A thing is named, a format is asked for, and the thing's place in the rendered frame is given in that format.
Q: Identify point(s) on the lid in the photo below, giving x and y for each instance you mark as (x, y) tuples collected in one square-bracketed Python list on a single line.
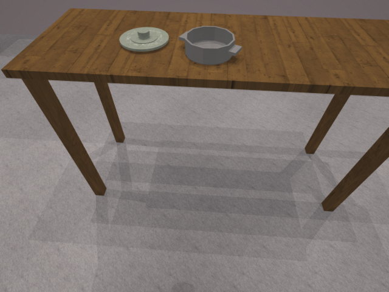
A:
[(131, 41)]

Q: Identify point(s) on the knob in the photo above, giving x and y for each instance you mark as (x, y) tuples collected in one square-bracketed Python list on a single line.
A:
[(143, 32)]

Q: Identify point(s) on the table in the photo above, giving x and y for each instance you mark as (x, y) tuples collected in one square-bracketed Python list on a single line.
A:
[(340, 56)]

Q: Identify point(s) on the pot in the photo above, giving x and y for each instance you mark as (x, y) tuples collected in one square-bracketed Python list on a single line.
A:
[(209, 45)]

